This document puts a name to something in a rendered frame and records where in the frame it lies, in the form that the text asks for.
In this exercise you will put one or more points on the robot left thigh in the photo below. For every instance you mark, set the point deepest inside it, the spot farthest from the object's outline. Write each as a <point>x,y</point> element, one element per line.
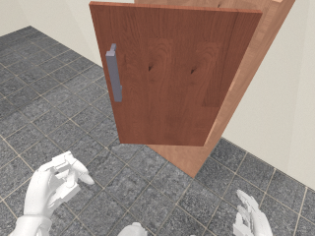
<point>133,230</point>

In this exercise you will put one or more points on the left robot forearm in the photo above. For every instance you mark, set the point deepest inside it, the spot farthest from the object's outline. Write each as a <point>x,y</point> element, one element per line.
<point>32,225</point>

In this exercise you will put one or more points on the robot right hand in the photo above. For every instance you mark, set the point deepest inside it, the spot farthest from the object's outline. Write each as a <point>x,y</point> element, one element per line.
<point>256,221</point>

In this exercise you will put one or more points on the cupboard door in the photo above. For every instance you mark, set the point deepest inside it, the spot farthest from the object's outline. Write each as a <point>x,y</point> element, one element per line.
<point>175,65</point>

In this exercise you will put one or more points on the handle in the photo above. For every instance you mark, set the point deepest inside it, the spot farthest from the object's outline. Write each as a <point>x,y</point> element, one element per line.
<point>113,73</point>

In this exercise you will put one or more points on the robot left hand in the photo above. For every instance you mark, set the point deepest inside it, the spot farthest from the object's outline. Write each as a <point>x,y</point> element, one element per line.
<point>40,198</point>

